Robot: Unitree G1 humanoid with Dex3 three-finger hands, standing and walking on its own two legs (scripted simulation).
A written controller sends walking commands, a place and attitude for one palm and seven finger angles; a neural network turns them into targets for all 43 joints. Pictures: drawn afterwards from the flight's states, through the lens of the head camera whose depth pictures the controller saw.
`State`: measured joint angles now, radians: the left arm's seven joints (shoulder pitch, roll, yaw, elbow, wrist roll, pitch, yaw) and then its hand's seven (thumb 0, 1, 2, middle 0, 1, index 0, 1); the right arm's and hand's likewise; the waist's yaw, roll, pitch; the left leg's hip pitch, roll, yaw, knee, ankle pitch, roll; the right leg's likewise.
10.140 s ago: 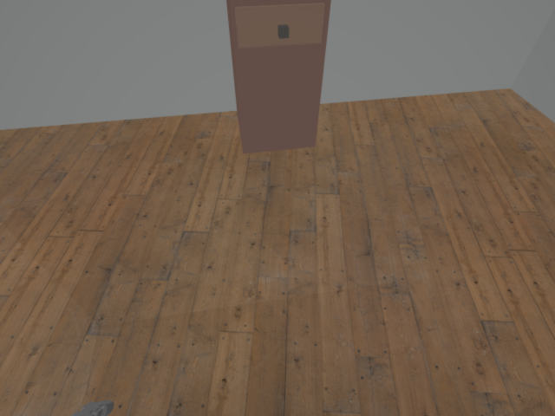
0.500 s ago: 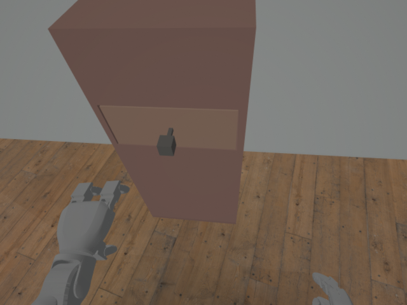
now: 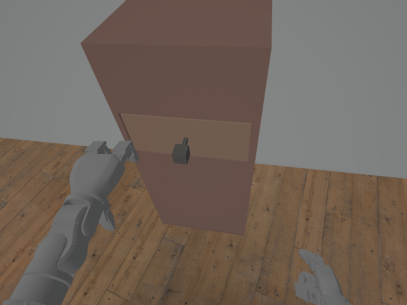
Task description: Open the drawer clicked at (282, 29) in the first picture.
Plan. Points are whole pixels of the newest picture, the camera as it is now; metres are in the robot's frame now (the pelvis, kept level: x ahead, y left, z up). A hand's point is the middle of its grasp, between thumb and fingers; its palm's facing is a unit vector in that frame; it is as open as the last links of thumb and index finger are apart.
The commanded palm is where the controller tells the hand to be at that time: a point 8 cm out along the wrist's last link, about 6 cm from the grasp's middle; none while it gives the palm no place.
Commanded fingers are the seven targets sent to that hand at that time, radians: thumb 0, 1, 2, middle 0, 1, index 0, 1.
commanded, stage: raise the hand with hooked fingers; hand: left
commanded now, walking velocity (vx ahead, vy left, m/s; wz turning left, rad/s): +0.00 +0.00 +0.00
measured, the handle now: (182, 148) +0.54 +0.16 -0.08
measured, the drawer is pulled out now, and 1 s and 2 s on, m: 0.00 0.00 0.00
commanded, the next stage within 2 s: move the hooked fingers above the handle in 0.40 s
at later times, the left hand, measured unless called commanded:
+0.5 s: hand (109, 180) +0.31 +0.25 +0.07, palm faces +0.05 -0.06 -1.00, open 13.8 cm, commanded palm +0.29 +0.25 +0.13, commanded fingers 0.00 -0.50 0.30 -0.30 -1.20 -0.30 -1.20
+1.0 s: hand (137, 168) +0.37 +0.21 +0.05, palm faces -0.01 -0.04 -1.00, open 13.8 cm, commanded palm +0.35 +0.22 +0.10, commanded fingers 0.00 -0.50 0.30 -0.30 -1.20 -0.30 -1.20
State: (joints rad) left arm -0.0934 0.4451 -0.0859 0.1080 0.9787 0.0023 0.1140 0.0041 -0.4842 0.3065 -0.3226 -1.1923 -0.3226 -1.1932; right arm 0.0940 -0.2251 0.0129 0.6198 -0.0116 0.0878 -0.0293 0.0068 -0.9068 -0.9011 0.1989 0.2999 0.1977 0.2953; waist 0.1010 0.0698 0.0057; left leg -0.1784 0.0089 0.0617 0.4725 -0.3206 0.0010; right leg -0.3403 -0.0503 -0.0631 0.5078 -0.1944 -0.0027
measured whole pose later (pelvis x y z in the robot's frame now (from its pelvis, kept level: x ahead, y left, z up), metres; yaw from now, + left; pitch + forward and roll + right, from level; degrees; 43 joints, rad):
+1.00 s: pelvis +0.00 +0.00 +0.00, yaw -1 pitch +6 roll +1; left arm -0.32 0.41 -0.10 0.43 1.02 -0.04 0.19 0.00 -0.49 0.30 -0.32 -1.20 -0.32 -1.20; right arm 0.18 -0.25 -0.03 0.67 0.00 0.10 -0.03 0.01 -0.91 -0.90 0.20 0.30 0.20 0.30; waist 0.05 0.06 -0.03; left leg -0.26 0.01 0.07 0.47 -0.31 0.00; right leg -0.43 -0.05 -0.05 0.51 -0.19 -0.01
